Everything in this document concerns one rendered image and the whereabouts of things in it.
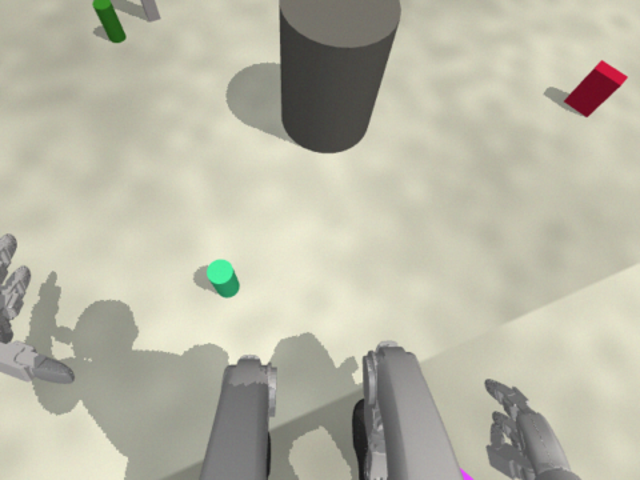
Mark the right robot foot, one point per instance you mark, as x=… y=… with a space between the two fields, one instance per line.
x=360 y=442

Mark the left robot hand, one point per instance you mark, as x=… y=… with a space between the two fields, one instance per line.
x=18 y=359

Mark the right robot hand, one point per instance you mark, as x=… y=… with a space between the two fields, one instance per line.
x=535 y=447

